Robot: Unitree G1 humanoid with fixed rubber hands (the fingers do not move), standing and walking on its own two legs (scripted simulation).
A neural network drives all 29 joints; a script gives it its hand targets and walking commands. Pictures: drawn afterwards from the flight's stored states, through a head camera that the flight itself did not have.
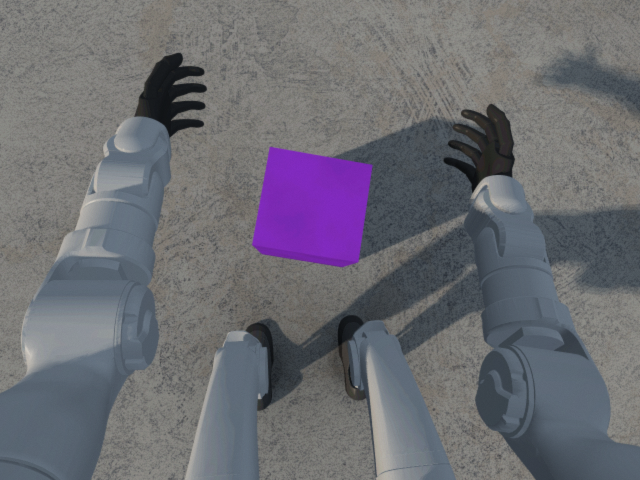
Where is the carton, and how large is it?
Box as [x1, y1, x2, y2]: [252, 147, 371, 266]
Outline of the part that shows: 270,147 252,244 263,254 337,266 344,266 357,262 371,165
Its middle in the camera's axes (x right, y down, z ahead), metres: -0.02 -0.05 +0.88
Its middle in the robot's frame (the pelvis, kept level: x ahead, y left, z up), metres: +0.47 -0.04 -0.52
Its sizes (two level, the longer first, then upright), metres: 0.210 0.200 0.250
